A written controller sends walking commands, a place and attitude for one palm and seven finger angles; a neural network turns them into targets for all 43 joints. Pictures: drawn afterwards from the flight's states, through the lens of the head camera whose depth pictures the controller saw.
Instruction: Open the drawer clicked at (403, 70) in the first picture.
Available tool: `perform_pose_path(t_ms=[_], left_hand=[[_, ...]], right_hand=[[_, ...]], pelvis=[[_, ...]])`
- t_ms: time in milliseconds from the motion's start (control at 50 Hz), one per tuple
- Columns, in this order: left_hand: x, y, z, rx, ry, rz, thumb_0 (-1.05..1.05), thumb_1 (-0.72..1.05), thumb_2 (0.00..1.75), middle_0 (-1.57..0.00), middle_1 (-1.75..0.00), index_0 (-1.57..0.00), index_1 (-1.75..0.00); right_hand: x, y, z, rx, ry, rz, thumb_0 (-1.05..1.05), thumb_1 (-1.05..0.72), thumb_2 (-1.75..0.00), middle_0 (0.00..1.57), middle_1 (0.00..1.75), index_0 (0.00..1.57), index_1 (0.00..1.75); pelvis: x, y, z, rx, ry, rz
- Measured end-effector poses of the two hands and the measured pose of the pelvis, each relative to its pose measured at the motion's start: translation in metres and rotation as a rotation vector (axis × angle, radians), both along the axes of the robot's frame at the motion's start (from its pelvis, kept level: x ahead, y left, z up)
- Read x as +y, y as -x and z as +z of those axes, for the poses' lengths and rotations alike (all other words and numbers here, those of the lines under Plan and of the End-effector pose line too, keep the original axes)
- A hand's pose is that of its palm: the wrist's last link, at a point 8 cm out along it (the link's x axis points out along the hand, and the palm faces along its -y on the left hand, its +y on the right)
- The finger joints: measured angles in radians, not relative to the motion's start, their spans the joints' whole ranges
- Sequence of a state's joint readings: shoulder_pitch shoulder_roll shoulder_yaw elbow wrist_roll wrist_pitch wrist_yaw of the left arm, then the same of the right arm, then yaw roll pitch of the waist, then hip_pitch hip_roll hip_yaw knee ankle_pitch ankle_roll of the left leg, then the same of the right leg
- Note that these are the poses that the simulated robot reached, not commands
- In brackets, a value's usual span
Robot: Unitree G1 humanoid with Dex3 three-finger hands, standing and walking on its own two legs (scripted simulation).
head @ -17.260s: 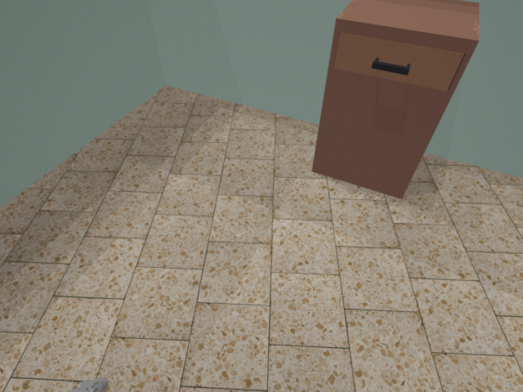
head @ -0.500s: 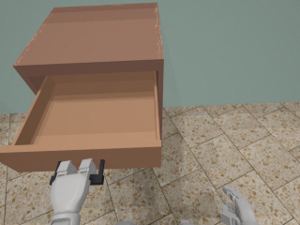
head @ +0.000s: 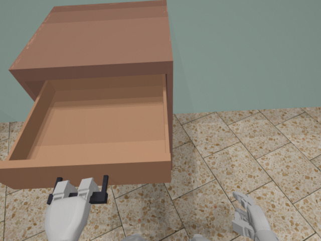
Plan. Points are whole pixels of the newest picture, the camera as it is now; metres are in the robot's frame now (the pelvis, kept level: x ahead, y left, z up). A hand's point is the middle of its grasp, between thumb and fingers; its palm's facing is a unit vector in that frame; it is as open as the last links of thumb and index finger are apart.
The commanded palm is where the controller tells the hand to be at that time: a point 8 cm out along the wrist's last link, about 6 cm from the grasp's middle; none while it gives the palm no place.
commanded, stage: pull the drawer open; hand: left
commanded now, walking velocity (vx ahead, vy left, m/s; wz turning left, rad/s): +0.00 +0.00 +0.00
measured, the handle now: (80, 189) +0.24 +0.22 -0.01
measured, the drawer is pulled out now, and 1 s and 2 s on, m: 0.30 0.30 0.30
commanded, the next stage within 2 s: open the thumb to release the handle in 0.16 s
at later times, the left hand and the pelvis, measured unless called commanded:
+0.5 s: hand (78, 213) +0.19 +0.22 -0.03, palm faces +0.02 -0.07 -1.00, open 6.9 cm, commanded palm +0.16 +0.22 +0.02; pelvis -0.01 +0.00 +0.00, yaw +2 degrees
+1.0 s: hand (79, 217) +0.18 +0.21 -0.03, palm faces +0.02 -0.07 -1.00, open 13.7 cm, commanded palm +0.16 +0.21 +0.02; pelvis -0.02 +0.00 +0.00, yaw +2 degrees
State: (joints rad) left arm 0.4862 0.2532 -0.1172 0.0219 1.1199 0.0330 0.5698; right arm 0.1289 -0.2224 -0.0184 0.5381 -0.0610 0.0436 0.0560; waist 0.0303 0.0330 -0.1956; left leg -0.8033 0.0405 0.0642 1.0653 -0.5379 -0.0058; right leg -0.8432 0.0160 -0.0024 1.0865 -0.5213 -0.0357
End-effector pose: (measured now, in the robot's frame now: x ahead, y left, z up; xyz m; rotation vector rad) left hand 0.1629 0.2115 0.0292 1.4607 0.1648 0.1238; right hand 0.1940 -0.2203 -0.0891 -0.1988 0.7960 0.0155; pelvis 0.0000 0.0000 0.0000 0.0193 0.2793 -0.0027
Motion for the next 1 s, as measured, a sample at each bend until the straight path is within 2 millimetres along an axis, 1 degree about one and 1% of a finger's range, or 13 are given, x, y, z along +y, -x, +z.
perform_pose_path(t_ms=[260,360,420,480,540,660,720,780,880,1000], left_hand=[[0.000,0.001,-0.001,-0.007,-0.003,-0.002,0.04,0.72,0.75,-0.26,-1.33,-0.38,-1.31],[0.004,-0.002,-0.004,-0.037,-0.048,0.003,0.02,0.71,0.78,-0.30,-1.33,-0.38,-1.32],[0.006,-0.005,-0.004,-0.042,-0.048,0.041,0.01,0.67,0.77,-0.32,-1.33,-0.39,-1.32],[0.006,-0.006,-0.003,-0.032,-0.036,0.064,0.01,0.56,0.74,-0.34,-1.32,-0.39,-1.31],[0.006,-0.007,-0.002,-0.016,-0.031,0.067,0.01,0.42,0.69,-0.34,-1.30,-0.38,-1.29],[0.007,-0.004,-0.001,-0.001,-0.031,0.042,0.00,0.06,0.54,-0.31,-1.26,-0.36,-1.26],[0.007,-0.003,-0.001,-0.007,-0.031,0.035,0.00,-0.12,0.46,-0.30,-1.24,-0.35,-1.24],[0.006,-0.001,-0.002,-0.017,-0.030,0.033,0.00,-0.27,0.40,-0.29,-1.23,-0.34,-1.22],[0.003,0.002,-0.002,-0.030,-0.029,0.033,0.00,-0.41,0.34,-0.28,-1.21,-0.33,-1.21],[0.002,0.001,-0.003,-0.030,-0.034,0.036,0.00,-0.47,0.31,-0.27,-1.20,-0.32,-1.20]], right_hand=[[-0.001,0.002,-0.008,0.019,0.002,-0.004,0.02,-0.90,-0.90,0.20,0.30,0.20,0.30],[-0.003,0.003,-0.013,0.036,0.027,-0.005,0.02,-0.90,-0.90,0.20,0.30,0.20,0.30],[-0.003,0.005,-0.014,0.048,0.031,-0.012,0.02,-0.90,-0.90,0.20,0.30,0.20,0.30],[-0.003,0.008,-0.011,0.051,0.033,-0.023,0.02,-0.90,-0.90,0.20,0.30,0.20,0.30],[-0.003,0.010,-0.006,0.044,0.035,-0.027,0.02,-0.90,-0.90,0.20,0.30,0.20,0.30],[-0.005,0.012,0.000,0.021,0.041,-0.028,0.02,-0.90,-0.90,0.20,0.30,0.20,0.30],[-0.006,0.013,0.000,0.014,0.044,-0.027,0.01,-0.90,-0.90,0.20,0.30,0.20,0.30],[-0.007,0.015,-0.001,0.015,0.045,-0.025,0.01,-0.90,-0.90,0.20,0.30,0.20,0.30],[-0.005,0.019,-0.004,0.023,0.039,-0.025,0.01,-0.90,-0.90,0.20,0.30,0.20,0.30],[-0.002,0.024,-0.007,0.032,0.030,-0.026,0.02,-0.90,-0.90,0.20,0.30,0.20,0.30]], pelvis=[[-0.001,-0.001,-0.003,0.010,-0.004,0.000],[-0.002,0.003,-0.004,0.009,-0.001,0.017],[-0.003,0.006,-0.003,0.000,0.001,0.024],[-0.004,0.008,0.001,-0.011,0.002,0.028],[-0.005,0.010,0.004,-0.020,0.001,0.030],[-0.005,0.014,0.007,-0.031,0.003,0.031],[-0.005,0.017,0.006,-0.032,0.003,0.032],[-0.005,0.019,0.004,-0.031,0.003,0.032],[-0.004,0.021,0.003,-0.032,0.002,0.031],[-0.003,0.024,0.002,-0.036,0.002,0.032]])
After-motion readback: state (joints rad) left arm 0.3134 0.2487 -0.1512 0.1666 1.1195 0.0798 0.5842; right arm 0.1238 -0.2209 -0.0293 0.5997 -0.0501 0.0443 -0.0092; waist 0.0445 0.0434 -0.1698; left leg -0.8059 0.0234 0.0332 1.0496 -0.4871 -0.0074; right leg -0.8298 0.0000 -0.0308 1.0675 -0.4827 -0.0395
